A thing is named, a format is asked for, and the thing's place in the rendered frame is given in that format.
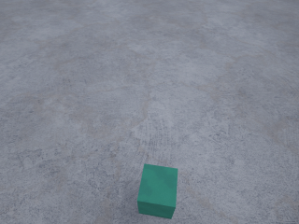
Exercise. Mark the carton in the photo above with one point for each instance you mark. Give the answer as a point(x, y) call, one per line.
point(157, 194)

